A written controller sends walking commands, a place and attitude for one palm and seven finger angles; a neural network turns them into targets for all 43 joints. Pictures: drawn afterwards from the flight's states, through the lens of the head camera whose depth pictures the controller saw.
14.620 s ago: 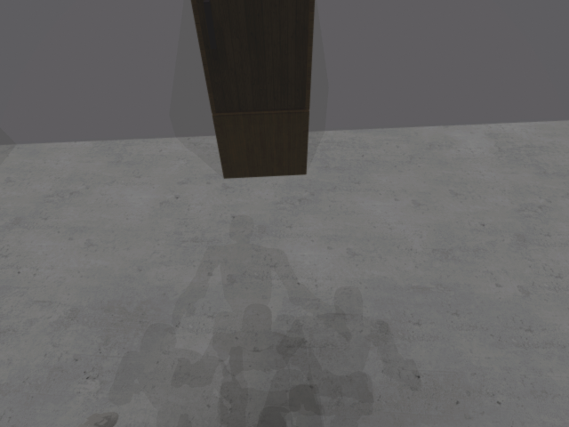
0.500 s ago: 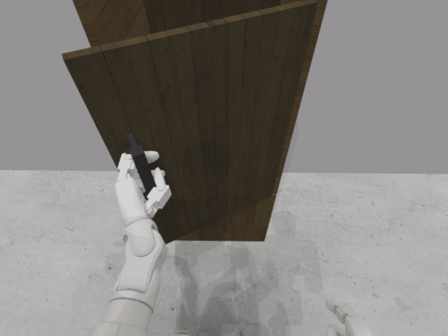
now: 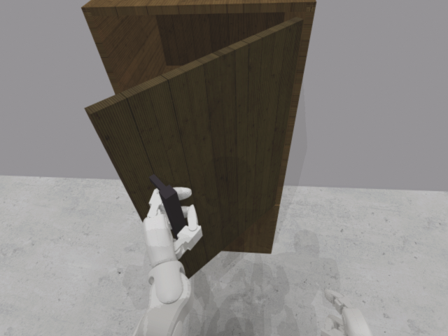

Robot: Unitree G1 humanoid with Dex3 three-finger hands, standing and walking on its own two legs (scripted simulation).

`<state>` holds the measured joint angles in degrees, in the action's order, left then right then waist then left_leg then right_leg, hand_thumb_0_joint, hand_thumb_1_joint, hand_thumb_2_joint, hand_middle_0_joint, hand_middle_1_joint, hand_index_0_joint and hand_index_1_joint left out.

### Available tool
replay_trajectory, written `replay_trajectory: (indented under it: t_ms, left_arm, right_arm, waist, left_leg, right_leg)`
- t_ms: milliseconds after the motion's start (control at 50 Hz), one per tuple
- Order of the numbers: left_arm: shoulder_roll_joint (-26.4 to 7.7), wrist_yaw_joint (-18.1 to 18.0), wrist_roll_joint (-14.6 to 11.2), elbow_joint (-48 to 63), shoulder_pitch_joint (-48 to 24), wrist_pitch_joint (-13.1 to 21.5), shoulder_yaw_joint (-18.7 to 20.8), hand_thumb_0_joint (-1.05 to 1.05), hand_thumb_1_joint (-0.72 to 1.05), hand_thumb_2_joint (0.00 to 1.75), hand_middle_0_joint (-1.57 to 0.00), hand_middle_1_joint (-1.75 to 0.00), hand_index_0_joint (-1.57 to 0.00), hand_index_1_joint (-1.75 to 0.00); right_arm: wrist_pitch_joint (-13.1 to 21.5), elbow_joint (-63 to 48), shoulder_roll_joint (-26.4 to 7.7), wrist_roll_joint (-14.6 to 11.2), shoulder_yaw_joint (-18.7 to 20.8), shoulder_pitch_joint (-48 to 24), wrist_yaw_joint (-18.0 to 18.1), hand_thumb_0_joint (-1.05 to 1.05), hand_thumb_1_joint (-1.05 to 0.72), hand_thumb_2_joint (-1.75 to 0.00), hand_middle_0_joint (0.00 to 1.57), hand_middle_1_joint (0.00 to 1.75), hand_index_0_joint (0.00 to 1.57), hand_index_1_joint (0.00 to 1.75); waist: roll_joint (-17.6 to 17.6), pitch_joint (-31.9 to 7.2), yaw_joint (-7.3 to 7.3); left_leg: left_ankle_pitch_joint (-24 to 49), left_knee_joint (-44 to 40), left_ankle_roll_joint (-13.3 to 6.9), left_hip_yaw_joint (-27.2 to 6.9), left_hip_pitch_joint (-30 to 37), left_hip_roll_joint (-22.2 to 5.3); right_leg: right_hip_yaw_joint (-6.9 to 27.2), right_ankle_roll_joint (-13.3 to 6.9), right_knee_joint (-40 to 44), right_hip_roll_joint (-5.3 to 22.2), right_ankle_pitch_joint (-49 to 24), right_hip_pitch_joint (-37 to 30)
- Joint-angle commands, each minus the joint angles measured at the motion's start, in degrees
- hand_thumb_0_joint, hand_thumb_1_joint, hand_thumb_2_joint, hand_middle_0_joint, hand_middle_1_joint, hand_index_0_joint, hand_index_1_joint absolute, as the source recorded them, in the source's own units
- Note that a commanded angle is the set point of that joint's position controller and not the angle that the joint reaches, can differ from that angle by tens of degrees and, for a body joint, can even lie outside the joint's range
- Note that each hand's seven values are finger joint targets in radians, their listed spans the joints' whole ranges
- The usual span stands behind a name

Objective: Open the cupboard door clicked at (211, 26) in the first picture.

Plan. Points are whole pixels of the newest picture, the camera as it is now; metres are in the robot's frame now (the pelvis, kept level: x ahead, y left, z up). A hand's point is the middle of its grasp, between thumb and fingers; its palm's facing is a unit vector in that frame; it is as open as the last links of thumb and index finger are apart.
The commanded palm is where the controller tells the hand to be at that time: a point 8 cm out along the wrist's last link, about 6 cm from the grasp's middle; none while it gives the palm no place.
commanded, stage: open thumb and fingers to let go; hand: left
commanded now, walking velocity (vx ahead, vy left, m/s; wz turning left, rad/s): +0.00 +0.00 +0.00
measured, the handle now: (170, 212) +0.32 +0.11 +0.07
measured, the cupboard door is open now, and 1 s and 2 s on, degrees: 46 51 48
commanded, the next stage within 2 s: slide the hand sideways off the handle in 0.66 s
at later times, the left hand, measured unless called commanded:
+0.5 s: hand (192, 227) +0.29 +0.07 +0.07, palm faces +0.28 -0.96 +0.00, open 13.6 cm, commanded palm +0.24 +0.12 +0.07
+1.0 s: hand (192, 254) +0.24 +0.06 +0.07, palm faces -0.18 -0.98 +0.01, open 16.0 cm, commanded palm +0.23 +0.12 +0.07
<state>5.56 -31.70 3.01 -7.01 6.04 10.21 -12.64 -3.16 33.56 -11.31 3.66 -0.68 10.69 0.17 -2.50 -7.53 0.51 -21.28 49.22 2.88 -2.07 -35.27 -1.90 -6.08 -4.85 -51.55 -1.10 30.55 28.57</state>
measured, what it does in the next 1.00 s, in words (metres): stands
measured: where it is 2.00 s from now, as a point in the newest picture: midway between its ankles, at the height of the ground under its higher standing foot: outside the picture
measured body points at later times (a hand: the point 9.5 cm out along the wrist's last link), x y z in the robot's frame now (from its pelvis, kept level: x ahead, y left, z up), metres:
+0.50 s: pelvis +0.01 +0.01 +0.00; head +0.02 -0.02 +0.45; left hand +0.27 +0.12 +0.07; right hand +0.17 -0.21 -0.10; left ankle +0.04 +0.16 -0.69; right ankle -0.04 -0.06 -0.69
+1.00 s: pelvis -0.01 +0.03 -0.01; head +0.01 +0.01 +0.44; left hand +0.25 +0.12 +0.07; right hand +0.15 -0.19 -0.10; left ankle +0.04 +0.16 -0.69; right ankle -0.04 -0.06 -0.69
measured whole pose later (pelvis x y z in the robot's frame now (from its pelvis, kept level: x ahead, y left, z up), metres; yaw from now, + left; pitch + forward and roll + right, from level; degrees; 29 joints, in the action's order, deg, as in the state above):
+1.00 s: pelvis -0.01 +0.03 -0.01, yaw -2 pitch +7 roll +0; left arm -2.8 -4.5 -3.6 -1.4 10.9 15.2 -16.1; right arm -1.1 27.8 -12.5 0.3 -1.4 13.7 -0.1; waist -3.3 -5.9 0.6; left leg -22.4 52.9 1.2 -0.2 -37.6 -1.2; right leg -4.0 -2.6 -54.4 -0.1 30.5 31.1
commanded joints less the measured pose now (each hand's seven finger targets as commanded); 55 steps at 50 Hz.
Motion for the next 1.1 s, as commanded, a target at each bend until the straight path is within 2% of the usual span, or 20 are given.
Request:
replay_trajectory:
  t_ms: [0, 60, 120, 160, 220, 260, 360, 460, 620, 680, 740, 760, 780, 800, 840, 880, 920, 960, 1020, 1080]
  left_arm:
    - [2.6, 0.7, 0.5, 13.1, -9.2, 3.9, 1.8, 0.0, 0.27, 0.63, -0.35, -1.28, -0.35, -1.28]
    - [2.0, 1.6, 0.2, 13.1, -8.0, 4.2, 2.1, 0.0, 0.06, 0.54, -0.34, -1.26, -0.34, -1.26]
    - [2.3, 1.8, 0.0, 13.6, -8.3, 4.6, 2.1, 0.0, -0.15, 0.45, -0.32, -1.24, -0.32, -1.24]
    - [1.1, 2.0, -0.2, 12.7, -8.0, 4.8, 3.3, 0.0, -0.29, 0.39, -0.32, -1.22, -0.32, -1.22]
    - [1.2, 1.9, -0.4, 12.9, -8.0, 4.9, 3.6, 0.0, -0.5, 0.3, -0.3, -1.2, -0.3, -1.2]
    - [1.0, 2.0, -0.2, 13.5, -6.2, 4.8, 3.7, 0.0, -0.5, 0.3, -0.3, -1.2, -0.3, -1.2]
    - [3.0, 1.6, 0.1, 14.6, -3.4, 4.1, 1.9, 0.0, -0.5, 0.3, -0.26, -0.95, -0.26, -0.95]
    - [4.0, 0.5, 0.8, 16.5, -3.3, 3.4, 0.5, 0.0, -0.5, 0.3, -0.22, -0.7, -0.22, -0.7]
    - [6.7, -0.8, 1.7, 17.5, -3.9, 1.5, -2.2, 0.0, -0.5, 0.3, -0.15, -0.3, -0.15, -0.3]
    - [6.9, -1.1, 1.3, 16.5, -4.7, 0.5, -2.0, 0.0, -0.5, 0.3, -0.15, -0.3, -0.15, -0.3]
    - [7.3, -1.7, 1.5, 16.3, -6.4, 0.1, -2.0, 0.0, -0.5, 0.3, -0.15, -0.3, -0.15, -0.3]
    - [-0.5, 11.1, 6.3, 16.7, -8.3, 4.0, -14.0, 0.0, -0.5, 0.3, -0.15, -0.3, -0.15, -0.3]
    - [-6.3, 18.4, 3.8, 21.6, -8.8, 7.4, -7.6, 0.0, -0.5, 0.3, -0.15, -0.3, -0.15, -0.3]
    - [-8.1, 24.1, 2.2, 22.7, -8.2, 9.2, -7.1, 0.0, -0.5, 0.3, -0.15, -0.3, -0.15, -0.3]
    - [-6.2, 30.5, -2.9, 21.8, -5.3, 10.5, -6.2, 0.0, -0.5, 0.3, -0.15, -0.3, -0.15, -0.3]
    - [-3.6, 30.9, -7.3, 19.6, -5.4, 9.5, -5.0, 0.0, -0.5, 0.3, -0.15, -0.3, -0.15, -0.3]
    - [-4.2, 28.1, -8.6, 17.6, -7.8, 8.6, -1.9, 0.0, -0.5, 0.3, -0.15, -0.3, -0.15, -0.3]
    - [-5.3, 25.4, -7.4, 19.2, -5.2, 8.7, -0.4, 0.0, -0.5, 0.3, -0.15, -0.3, -0.15, -0.3]
    - [-5.0, 23.1, -4.9, 19.5, -2.7, 8.9, -1.4, 0.0, -0.5, 0.3, -0.15, -0.3, -0.15, -0.3]
    - [-7.2, 22.5, -3.7, 20.0, -1.0, 9.1, 0.1, 0.0, -0.5, 0.3, -0.15, -0.3, -0.15, -0.3]
  right_arm:
    - [3.1, -9.6, -3.8, -0.1, 1.8, -5.2, 0.2, 0.0, -0.9, -0.9, 0.2, 0.3, 0.2, 0.3]
    - [2.9, -9.9, -4.0, -0.2, 1.9, -4.5, 0.2, 0.0, -0.9, -0.9, 0.2, 0.3, 0.2, 0.3]
    - [2.7, -10.1, -4.0, -0.2, 1.9, -4.7, 0.2, 0.0, -0.9, -0.9, 0.2, 0.3, 0.2, 0.3]
    - [2.6, -9.9, -4.1, -0.2, 2.0, -4.6, 0.4, 0.0, -0.9, -0.9, 0.2, 0.3, 0.2, 0.3]
    - [2.4, -9.8, -4.0, -0.2, 2.0, -4.6, 0.5, 0.0, -0.9, -0.9, 0.2, 0.3, 0.2, 0.3]
    - [2.2, -10.1, -4.1, -0.2, 2.2, -4.3, 0.5, 0.0, -0.9, -0.9, 0.2, 0.3, 0.2, 0.3]
    - [2.4, -11.1, -4.1, -0.3, 2.2, -4.1, 0.2, 0.0, -0.9, -0.9, 0.2, 0.3, 0.2, 0.3]
    - [2.6, -11.8, -4.0, -0.5, 2.0, -4.5, -0.1, 0.0, -0.9, -0.9, 0.2, 0.3, 0.2, 0.3]
    - [3.1, -12.5, -3.8, -0.4, 1.7, -5.0, -0.7, 0.0, -0.9, -0.9, 0.2, 0.3, 0.2, 0.3]
    - [3.1, -12.4, -3.9, -0.5, 1.5, -5.6, -0.8, 0.0, -0.9, -0.9, 0.2, 0.3, 0.2, 0.3]
    - [3.1, -12.1, -3.8, -0.5, 1.4, -6.4, -0.8, 0.0, -0.9, -0.9, 0.2, 0.3, 0.2, 0.3]
    - [2.8, -10.5, -6.8, -0.9, 1.2, -2.5, -1.6, 0.0, -0.9, -0.9, 0.2, 0.3, 0.2, 0.3]
    - [2.7, -12.4, -6.2, -1.5, 2.5, -1.5, -1.3, 0.0, -0.9, -0.9, 0.2, 0.3, 0.2, 0.3]
    - [2.9, -13.2, -6.5, -1.7, 2.3, -1.8, -0.9, 0.0, -0.9, -0.9, 0.2, 0.3, 0.2, 0.3]
    - [3.8, -14.9, -5.5, -2.8, 1.8, -1.3, -0.5, 0.0, -0.9, -0.9, 0.2, 0.3, 0.2, 0.3]
    - [4.8, -15.7, -5.3, -3.7, 1.2, -2.1, -0.2, 0.0, -0.9, -0.9, 0.2, 0.3, 0.2, 0.3]
    - [5.4, -15.4, -5.7, -3.7, 1.1, -2.5, 0.2, 0.0, -0.9, -0.9, 0.2, 0.3, 0.2, 0.3]
    - [5.8, -16.0, -5.9, -3.5, 1.3, -2.8, -0.1, 0.0, -0.9, -0.9, 0.2, 0.3, 0.2, 0.3]
    - [6.1, -16.4, -5.6, -3.3, 1.5, -2.1, -0.7, 0.0, -0.9, -0.9, 0.2, 0.3, 0.2, 0.3]
    - [5.7, -17.0, -5.9, -3.1, 1.6, -2.1, -0.9, 0.0, -0.9, -0.9, 0.2, 0.3, 0.2, 0.3]
  waist:
    - [9.8, -10.3, -0.05]
    - [11.3, -9.8, -0.12]
    - [10.0, -9.4, -0.14]
    - [12.1, -8.6, -0.19]
    - [11.3, -9.7, -0.3]
    - [10.8, -10.4, -0.66]
    - [10.5, -10.2, -0.85]
    - [7.0, -10.3, -0.94]
    - [5.5, -10.9, -0.71]
    - [7.1, -8.7, -0.59]
    - [5.5, -8.8, -0.72]
    - [9.9, -2.8, 5.65]
    - [6.1, -8.9, 2.53]
    - [3.0, -12.5, 2.14]
    - [2.8, -12.0, 1.88]
    - [4.4, -8.2, 1.73]
    - [8.5, -5.9, 1.67]
    - [6.7, -7.3, -0.02]
    - [6.2, -7.7, -0.01]
    - [7.2, -7.1, -0.31]
  left_leg:
    - [10.1, -1.2, -3.4, 0.9, 5.9, 3.1]
    - [10.5, -1.1, -3.4, 0.7, 5.2, 3.1]
    - [9.9, -1.1, -3.4, 1.0, 5.3, 3.1]
    - [9.5, -0.9, -3.4, 0.7, 4.3, 3.1]
    - [9.7, -0.9, -3.4, 0.9, 4.6, 3.2]
    - [10.9, -1.2, -3.4, 1.0, 5.1, 3.1]
    - [12.2, -1.5, -3.5, 1.4, 6.6, 3.0]
    - [12.7, -1.5, -3.4, 1.6, 8.0, 2.8]
    - [13.5, -1.0, -3.4, 1.4, 9.2, 2.4]
    - [11.7, -1.1, -3.3, 1.0, 8.2, 2.3]
    - [10.8, -1.0, -3.3, 1.0, 8.5, 2.3]
    - [11.1, -0.9, -4.6, 0.6, 7.1, 2.9]
    - [12.6, -0.5, -4.8, 1.2, 8.2, 2.8]
    - [13.6, 0.1, -5.0, 1.6, 9.7, 3.0]
    - [12.0, -0.3, -4.8, 1.5, 10.5, 2.7]
    - [8.1, -1.5, -4.4, 1.0, 9.5, 2.4]
    - [4.3, -1.8, -4.3, 0.5, 7.7, 2.4]
    - [4.6, -2.6, -4.2, 0.8, 8.1, 2.5]
    - [5.5, -2.2, -4.2, 1.1, 8.2, 2.3]
    - [4.7, -2.2, -4.3, 1.5, 6.7, 2.4]
  right_leg:
    - [10.3, 6.9, 12.5, 5.2, -34.6, -3.8]
    - [10.5, 7.1, 12.1, 5.4, -37.3, -4.8]
    - [10.2, 7.0, 12.0, 5.3, -35.8, -3.8]
    - [10.8, 7.2, 12.3, 5.6, -35.7, -4.2]
    - [10.7, 7.3, 11.9, 5.6, -36.4, -4.2]
    - [10.0, 6.9, 11.3, 5.2, -38.0, -5.0]
    - [7.6, 6.5, 10.3, 4.2, -38.3, -4.4]
    - [6.2, 5.5, 9.6, 3.2, -34.7, -2.7]
    - [4.0, 4.6, 8.2, 1.8, -30.8, -0.1]
    - [3.6, 4.5, 8.7, 1.6, -27.3, 1.2]
    - [3.5, 4.1, 8.8, 1.2, -24.0, 2.3]
    - [5.7, 4.7, 7.7, 1.8, -27.4, 6.1]
    - [6.3, 4.2, 6.7, 1.9, -30.4, 3.0]
    - [6.8, 4.0, 6.1, 2.2, -32.6, 1.5]
    - [6.0, 4.0, 6.6, 1.8, -29.8, 1.7]
    - [4.7, 3.8, 7.9, 1.0, -22.2, 3.6]
    - [4.8, 4.2, 9.3, 0.9, -16.2, 5.2]
    - [4.5, 3.8, 8.9, 0.7, -14.6, 4.3]
    - [4.4, 3.7, 8.0, 0.7, -15.6, 5.0]
    - [4.9, 3.7, 8.1, 0.8, -14.6, 4.8]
